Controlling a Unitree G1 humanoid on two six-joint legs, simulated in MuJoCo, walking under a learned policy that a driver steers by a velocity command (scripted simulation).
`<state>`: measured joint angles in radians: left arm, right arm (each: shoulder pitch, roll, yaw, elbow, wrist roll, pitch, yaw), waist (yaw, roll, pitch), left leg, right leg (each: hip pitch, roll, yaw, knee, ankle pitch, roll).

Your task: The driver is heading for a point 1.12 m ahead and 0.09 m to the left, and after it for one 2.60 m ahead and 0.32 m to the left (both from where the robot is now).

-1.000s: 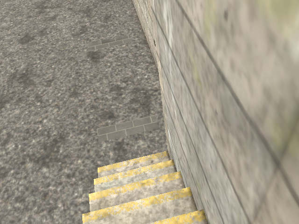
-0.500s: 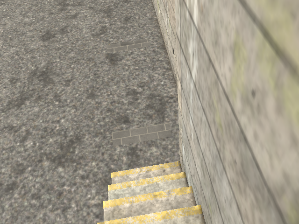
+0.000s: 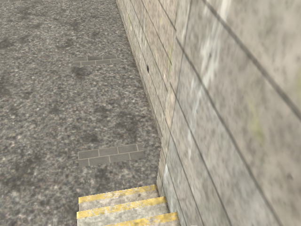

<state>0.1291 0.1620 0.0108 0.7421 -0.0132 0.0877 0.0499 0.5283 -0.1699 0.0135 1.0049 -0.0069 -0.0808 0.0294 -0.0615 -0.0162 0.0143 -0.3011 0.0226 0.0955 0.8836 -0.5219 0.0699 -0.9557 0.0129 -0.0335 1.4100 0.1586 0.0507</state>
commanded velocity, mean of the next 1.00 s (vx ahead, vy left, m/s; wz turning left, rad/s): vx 0.50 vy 0.00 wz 0.00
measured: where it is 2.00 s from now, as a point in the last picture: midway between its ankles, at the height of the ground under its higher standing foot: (128, 217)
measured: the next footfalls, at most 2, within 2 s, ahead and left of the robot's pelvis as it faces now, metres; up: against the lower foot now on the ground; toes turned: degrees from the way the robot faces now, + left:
right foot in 0.44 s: +0.31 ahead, -0.10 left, -0.20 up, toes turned +1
left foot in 0.80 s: +0.54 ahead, +0.08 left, -0.41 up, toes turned +1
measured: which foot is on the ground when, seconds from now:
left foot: down 0.00-0.44, up 0.46-0.78, down 0.80-1.00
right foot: up 0.00-0.42, down 0.44-0.80, up 0.82-1.00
